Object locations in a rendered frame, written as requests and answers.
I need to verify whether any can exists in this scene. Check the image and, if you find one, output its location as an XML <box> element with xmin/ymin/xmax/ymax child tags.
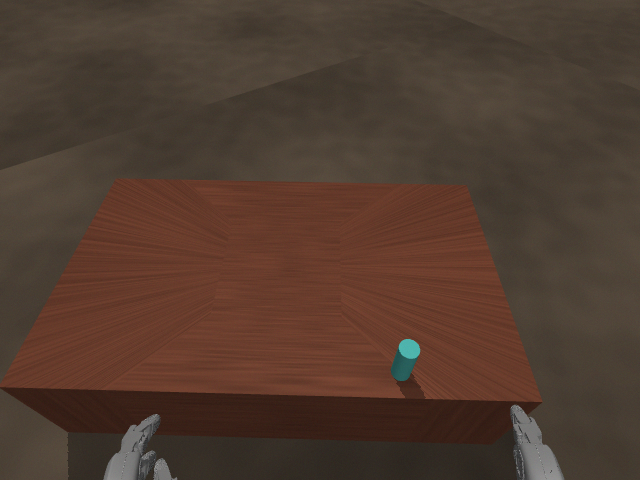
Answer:
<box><xmin>391</xmin><ymin>339</ymin><xmax>420</xmax><ymax>381</ymax></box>

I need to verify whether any left robot hand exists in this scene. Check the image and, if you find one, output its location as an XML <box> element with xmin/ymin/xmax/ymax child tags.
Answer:
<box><xmin>103</xmin><ymin>414</ymin><xmax>177</xmax><ymax>480</ymax></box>

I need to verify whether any right robot hand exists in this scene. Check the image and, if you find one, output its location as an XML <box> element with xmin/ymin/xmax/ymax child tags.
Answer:
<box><xmin>510</xmin><ymin>405</ymin><xmax>565</xmax><ymax>480</ymax></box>

